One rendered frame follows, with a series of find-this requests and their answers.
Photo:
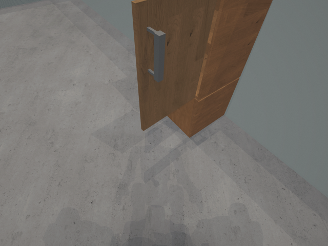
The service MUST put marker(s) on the cupboard door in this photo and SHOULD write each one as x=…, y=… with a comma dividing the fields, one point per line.
x=187, y=25

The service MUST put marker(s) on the handle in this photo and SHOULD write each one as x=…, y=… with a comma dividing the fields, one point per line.
x=159, y=54

